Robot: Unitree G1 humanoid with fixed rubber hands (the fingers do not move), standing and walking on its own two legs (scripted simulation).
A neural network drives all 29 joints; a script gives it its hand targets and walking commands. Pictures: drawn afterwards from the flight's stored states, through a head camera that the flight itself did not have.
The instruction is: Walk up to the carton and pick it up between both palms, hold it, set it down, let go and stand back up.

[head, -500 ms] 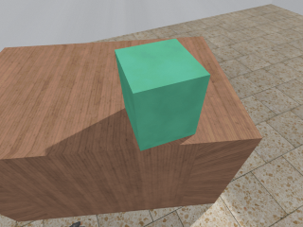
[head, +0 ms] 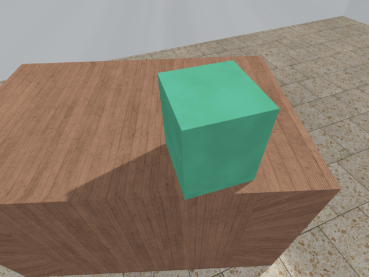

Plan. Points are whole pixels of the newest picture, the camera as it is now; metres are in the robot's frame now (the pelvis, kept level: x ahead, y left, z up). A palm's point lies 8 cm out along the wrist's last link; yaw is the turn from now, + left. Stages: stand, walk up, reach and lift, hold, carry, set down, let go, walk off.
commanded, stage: walk up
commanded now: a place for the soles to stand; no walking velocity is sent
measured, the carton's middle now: (208, 130) +0.47 -0.01 +0.07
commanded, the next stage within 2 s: none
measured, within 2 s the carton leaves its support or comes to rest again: neither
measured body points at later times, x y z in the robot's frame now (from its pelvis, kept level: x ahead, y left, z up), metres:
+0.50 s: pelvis +0.08 -0.01 -0.01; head +0.11 -0.01 +0.44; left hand +0.24 +0.24 -0.12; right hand +0.14 -0.28 -0.13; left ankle +0.05 +0.12 -0.73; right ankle +0.14 -0.13 -0.73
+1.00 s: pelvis +0.08 -0.02 -0.01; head +0.10 -0.01 +0.44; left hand +0.15 +0.27 -0.12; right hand +0.25 -0.26 -0.10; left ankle +0.05 +0.12 -0.73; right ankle +0.14 -0.13 -0.73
